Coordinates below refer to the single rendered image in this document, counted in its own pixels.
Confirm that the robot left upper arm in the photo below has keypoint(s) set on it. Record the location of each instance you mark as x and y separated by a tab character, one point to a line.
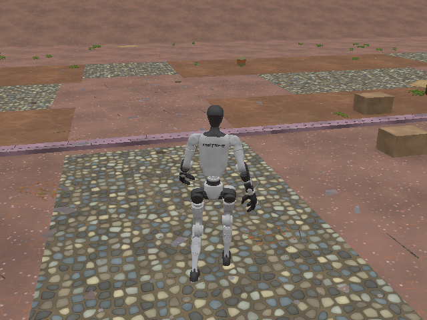
190	149

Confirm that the robot right upper arm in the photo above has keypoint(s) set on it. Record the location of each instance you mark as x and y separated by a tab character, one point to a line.
238	152

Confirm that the robot left forearm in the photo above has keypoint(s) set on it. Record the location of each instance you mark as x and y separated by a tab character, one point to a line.
183	170

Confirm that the right robot foot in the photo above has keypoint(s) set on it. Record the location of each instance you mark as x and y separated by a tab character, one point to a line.
226	260

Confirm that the robot left hand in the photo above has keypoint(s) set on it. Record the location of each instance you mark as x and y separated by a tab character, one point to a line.
182	179

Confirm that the robot torso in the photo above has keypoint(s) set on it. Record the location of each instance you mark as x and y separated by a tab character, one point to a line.
213	160

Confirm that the robot right forearm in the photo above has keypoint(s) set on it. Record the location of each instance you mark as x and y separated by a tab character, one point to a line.
247	181

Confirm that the robot right hand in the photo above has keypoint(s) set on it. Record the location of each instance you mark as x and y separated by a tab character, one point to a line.
252	203

